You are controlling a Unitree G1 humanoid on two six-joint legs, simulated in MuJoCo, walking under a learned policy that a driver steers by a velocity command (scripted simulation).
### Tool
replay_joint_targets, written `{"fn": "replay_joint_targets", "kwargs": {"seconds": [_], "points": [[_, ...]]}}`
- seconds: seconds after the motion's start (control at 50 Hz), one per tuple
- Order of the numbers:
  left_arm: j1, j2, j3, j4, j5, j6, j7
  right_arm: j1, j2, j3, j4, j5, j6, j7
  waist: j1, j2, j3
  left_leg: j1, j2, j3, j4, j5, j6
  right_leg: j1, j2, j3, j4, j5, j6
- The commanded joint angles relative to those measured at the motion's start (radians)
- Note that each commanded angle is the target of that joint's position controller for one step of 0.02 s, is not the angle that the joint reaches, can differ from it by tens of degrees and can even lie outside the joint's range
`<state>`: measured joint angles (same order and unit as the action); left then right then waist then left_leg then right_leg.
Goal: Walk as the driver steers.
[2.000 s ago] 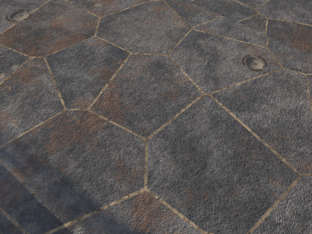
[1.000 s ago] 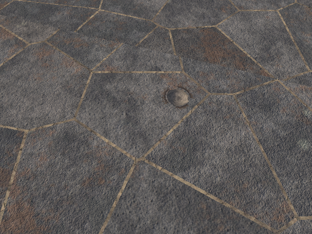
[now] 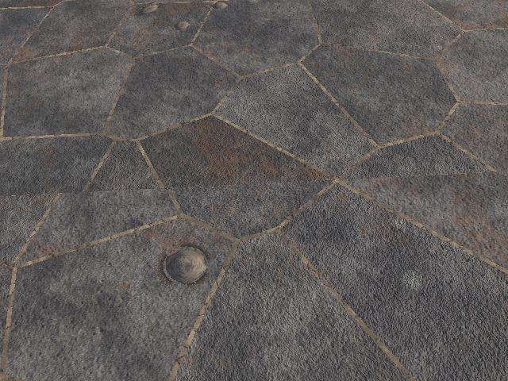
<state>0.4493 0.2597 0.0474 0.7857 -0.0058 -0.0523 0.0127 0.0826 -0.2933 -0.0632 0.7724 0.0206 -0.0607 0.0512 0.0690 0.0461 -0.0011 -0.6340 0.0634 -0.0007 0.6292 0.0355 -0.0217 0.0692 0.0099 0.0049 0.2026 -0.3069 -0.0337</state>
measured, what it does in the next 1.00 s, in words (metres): walks ahead: left foot, then right foot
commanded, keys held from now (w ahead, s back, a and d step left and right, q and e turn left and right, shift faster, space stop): w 0.56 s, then w+q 0.44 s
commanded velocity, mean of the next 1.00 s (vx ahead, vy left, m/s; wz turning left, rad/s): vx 0.49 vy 0.00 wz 0.13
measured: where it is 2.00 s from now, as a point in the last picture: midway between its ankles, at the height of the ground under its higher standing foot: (223, 206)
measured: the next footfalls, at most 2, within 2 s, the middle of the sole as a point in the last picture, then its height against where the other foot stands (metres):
left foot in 0.12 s outside the picture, level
right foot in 0.64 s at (340, 359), level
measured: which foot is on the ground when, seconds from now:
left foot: up 0.00-0.10, down 0.12-0.66, up 0.68-1.00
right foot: down 0.00-0.14, up 0.16-0.62, down 0.64-1.00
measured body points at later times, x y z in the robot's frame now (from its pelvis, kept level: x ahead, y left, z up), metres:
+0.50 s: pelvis +0.28 +0.04 +0.00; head +0.31 +0.04 +0.45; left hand +0.47 +0.29 -0.09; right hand +0.30 -0.24 -0.13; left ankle +0.21 +0.14 -0.74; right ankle +0.47 -0.13 -0.69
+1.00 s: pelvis +0.56 -0.01 +0.00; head +0.58 +0.00 +0.45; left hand +0.55 +0.27 -0.12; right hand +0.76 -0.24 -0.11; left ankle +0.69 +0.19 -0.68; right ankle +0.52 -0.10 -0.74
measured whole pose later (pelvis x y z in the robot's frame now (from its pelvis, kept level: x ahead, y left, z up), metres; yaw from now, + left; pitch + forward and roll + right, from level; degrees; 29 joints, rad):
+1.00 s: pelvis +0.56 -0.01 +0.00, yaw +11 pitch +0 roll -2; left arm 0.32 0.26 0.07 0.85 0.02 -0.10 0.01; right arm 0.16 -0.29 -0.07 0.80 0.02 -0.02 0.02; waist 0.05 0.04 0.03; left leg -0.69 0.11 -0.06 0.84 -0.01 0.00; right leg -0.01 0.03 -0.21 0.24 -0.23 -0.04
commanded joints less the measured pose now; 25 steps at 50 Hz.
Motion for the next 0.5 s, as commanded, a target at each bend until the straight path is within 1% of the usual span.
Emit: {"fn": "replay_joint_targets", "kwargs": {"seconds": [0.02, 0.06, 0.08, 0.1, 0.12, 0.14, 0.16, 0.18, 0.2, 0.22, 0.24, 0.26, 0.28, 0.3, 0.34, 0.38, 0.44, 0.46, 0.5], "points": [[0.038, 0.185, 0.051, -0.018, -0.011, -0.004, 0.005, -0.21, -0.046, 0.006, -0.128, 0.005, -0.033, 0.019, 0.025, -0.156, 0.141, -0.075, -0.014, 0.018, -0.08, -0.031, 0.03, -0.026, -0.267, 0.124, -0.05, 0.271, -0.151], [0.027, 0.197, 0.056, -0.007, -0.016, 0.001, 0.008, -0.181, -0.066, 0.002, -0.125, 0.002, -0.039, 0.024, -0.004, -0.168, 0.122, -0.008, -0.029, 0.027, -0.114, -0.087, 0.061, 0.007, -0.283, 0.122, -0.004, 0.394, -0.134], [0.015, 0.208, 0.059, -0.006, -0.015, 0.003, 0.009, -0.138, -0.087, -0.006, -0.116, -0.001, -0.04, 0.021, -0.031, -0.184, 0.085, 0.071, -0.055, 0.047, -0.118, -0.117, 0.081, 0.02, -0.278, 0.111, 0.052, 0.574, -0.123], [-0.002, 0.215, 0.06, -0.005, -0.014, 0.008, 0.012, -0.042, -0.114, -0.021, -0.092, -0.006, -0.04, 0.013, -0.089, -0.191, 0.012, 0.217, -0.092, 0.078, -0.132, -0.12, 0.107, 0.015, -0.253, 0.079, 0.172, 0.792, -0.105], [-0.003, 0.2, 0.052, -0.006, -0.009, 0.011, 0.015, 0.124, -0.16, -0.044, -0.044, -0.007, -0.037, 0.001, -0.166, -0.174, -0.104, 0.469, -0.096, 0.08, -0.123, -0.09, 0.142, -0.064, -0.205, 0.038, 0.366, 0.88, -0.074], [0.014, 0.153, 0.031, -0.029, 0.015, 0.009, 0.018, 0.309, -0.231, -0.06, -0.011, -0.017, -0.032, -0.013, -0.225, -0.048, -0.271, 0.813, 0.106, -0.156, -0.079, -0.088, 0.212, -0.302, -0.148, 0.014, 0.688, 0.567, -0.038], [0.148, 0.017, -0.004, -0.036, 0.001, -0.012, 0.006, 0.359, -0.278, -0.067, 0.017, -0.017, -0.031, -0.004, -0.139, 0.269, -0.429, 1.091, 0.327, -0.676, -0.232, -0.402, 0.367, -0.653, 0.054, 0.071, 1.022, -0.229, 0.023], [0.035, 0.137, 0.021, -0.028, -0.025, -0.033, 0.002, 0.327, -0.174, -0.039, 0.011, -0.003, -0.032, -0.007, -0.192, 0.166, -0.344, 1.027, 0.298, -0.715, -0.336, -0.514, 0.323, -0.76, 0.013, 0.175, 1.12, -0.26, 0.011], [-0.072, 0.178, 0.034, -0.063, -0.046, -0.045, -0.004, 0.253, -0.143, -0.029, 0.006, -0.005, -0.031, -0.015, -0.179, 0.119, -0.182, 0.893, 0.271, -0.557, -0.35, -0.461, 0.282, -0.827, -0.038, 0.132, 1.127, -0.177, -0.002], [-0.12, 0.165, 0.028, -0.071, -0.036, -0.053, -0.001, 0.188, -0.13, -0.023, -0.004, -0.011, -0.029, -0.019, -0.146, 0.014, -0.106, 0.745, 0.239, -0.452, -0.367, -0.345, 0.263, -0.792, -0.092, 0.099, 1.081, -0.085, -0.006], [-0.142, 0.157, 0.033, -0.071, -0.018, -0.053, 0.001, 0.145, -0.107, -0.018, -0.01, -0.02, -0.03, -0.019, -0.116, -0.008, -0.049, 0.626, 0.201, -0.37, -0.392, -0.247, 0.259, -0.757, -0.121, 0.086, 1.024, -0.028, -0.002], [-0.115, 0.142, 0.034, -0.064, -0.014, -0.045, -0.001, 0.124, -0.09, -0.012, -0.012, -0.034, -0.034, -0.019, -0.081, 0.022, -0.044, 0.554, 0.176, -0.32, -0.42, -0.197, 0.258, -0.694, -0.146, 0.094, 1.0, 0.011, -0.001], [-0.093, 0.121, 0.032, -0.055, -0.015, -0.035, -0.002, 0.115, -0.082, -0.011, -0.009, -0.033, -0.038, -0.019, -0.064, 0.034, -0.04, 0.514, 0.164, -0.289, -0.45, -0.175, 0.267, -0.664, -0.154, 0.09, 0.977, 0.024, 0.005], [-0.084, 0.104, 0.029, -0.051, -0.013, -0.025, -0.001, 0.114, -0.084, -0.011, -0.003, -0.026, -0.045, -0.019, -0.053, 0.036, -0.028, 0.481, 0.159, -0.255, -0.474, -0.15, 0.277, -0.656, -0.16, 0.081, 0.952, 0.028, 0.013], [-0.132, 0.092, 0.025, -0.069, -0.003, -0.012, 0.003, 0.121, -0.101, -0.015, 0.013, -0.018, -0.052, -0.023, -0.048, 0.024, 0.02, 0.431, 0.157, -0.198, -0.513, -0.099, 0.286, -0.697, -0.171, 0.067, 0.874, 0.071, 0.038], [-0.206, 0.087, 0.02, -0.093, 0.004, -0.014, 0.002, 0.143, -0.119, -0.019, 0.025, -0.017, -0.05, -0.031, -0.064, 0.008, 0.046, 0.439, 0.143, -0.149, -0.528, -0.054, 0.28, -0.741, -0.175, 0.058, 0.753, 0.183, 0.055], [-0.319, 0.061, 0.006, -0.116, 0.001, -0.03, -0.013, 0.177, -0.137, -0.02, 0.036, -0.01, -0.04, -0.04, -0.104, -0.002, 0.062, 0.44, 0.098, -0.062, -0.527, -0.012, 0.239, -0.689, -0.14, 0.018, 0.517, 0.362, 0.053], [-0.359, 0.056, 0.003, -0.124, -0.002, -0.035, -0.019, 0.203, -0.146, -0.022, 0.045, -0.007, -0.038, -0.042, -0.122, -0.006, 0.065, 0.451, 0.099, -0.052, -0.526, -0.021, 0.234, -0.669, -0.124, 0.002, 0.464, 0.399, 0.053], [-0.415, 0.06, 0.001, -0.142, -0.01, -0.04, -0.03, 0.252, -0.16, -0.024, 0.066, 0.001, -0.029, -0.043, -0.146, -0.005, 0.072, 0.51, 0.126, -0.061, -0.509, -0.037, 0.231, -0.665, -0.109, 0.002, 0.397, 0.423, 0.047]]}}
Velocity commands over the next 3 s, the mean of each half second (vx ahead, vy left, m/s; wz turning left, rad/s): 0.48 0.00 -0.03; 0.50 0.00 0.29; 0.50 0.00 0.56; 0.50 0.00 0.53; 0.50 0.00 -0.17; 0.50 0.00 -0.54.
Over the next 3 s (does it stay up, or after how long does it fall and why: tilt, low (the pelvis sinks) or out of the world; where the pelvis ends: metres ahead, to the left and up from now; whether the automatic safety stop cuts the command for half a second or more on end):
stays up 1.50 0.59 -0.12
